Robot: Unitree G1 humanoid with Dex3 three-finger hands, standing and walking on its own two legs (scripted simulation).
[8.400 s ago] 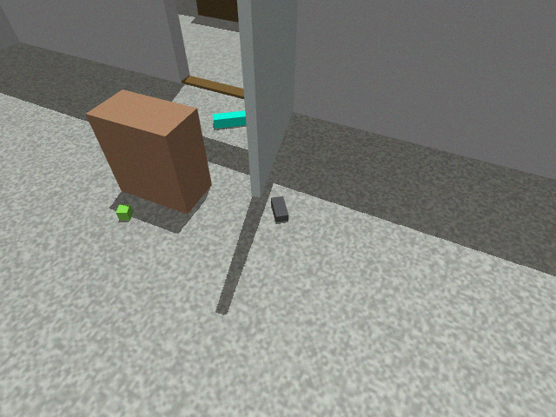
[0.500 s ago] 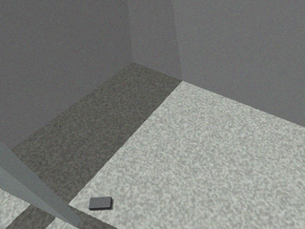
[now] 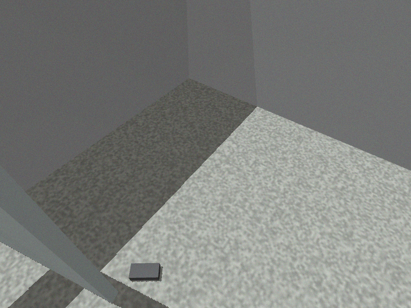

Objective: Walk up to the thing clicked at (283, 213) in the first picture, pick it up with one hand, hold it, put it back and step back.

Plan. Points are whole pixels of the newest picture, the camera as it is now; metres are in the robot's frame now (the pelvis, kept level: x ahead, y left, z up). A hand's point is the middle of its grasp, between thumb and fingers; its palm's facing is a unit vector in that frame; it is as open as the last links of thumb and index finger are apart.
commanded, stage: walk up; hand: left
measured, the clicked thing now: (145, 271) +0.43 +0.28 -0.75
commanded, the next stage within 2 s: stand in 1.42 s
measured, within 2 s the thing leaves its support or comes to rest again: neither
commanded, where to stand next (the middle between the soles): +0.03 +0.01 m, yaw +0 degrees
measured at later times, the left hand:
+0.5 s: hand out of the picture +0.14 +0.25 -0.14, palm faces +0.00 -0.94 -0.35, open 7.4 cm
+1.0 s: hand out of the picture +0.10 +0.25 -0.14, palm faces +0.00 -0.94 -0.35, open 7.4 cm
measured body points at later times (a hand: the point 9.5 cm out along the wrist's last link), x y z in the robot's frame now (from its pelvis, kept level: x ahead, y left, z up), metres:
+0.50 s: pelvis +0.03 +0.00 +0.01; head +0.05 -0.01 +0.46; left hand +0.14 +0.30 -0.12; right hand +0.13 -0.29 -0.13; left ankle -0.01 +0.10 -0.74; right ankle +0.03 -0.12 -0.74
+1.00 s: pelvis +0.02 +0.00 +0.01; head +0.03 -0.01 +0.46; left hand +0.10 +0.30 -0.12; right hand +0.11 -0.30 -0.13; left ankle -0.01 +0.10 -0.74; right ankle +0.03 -0.12 -0.74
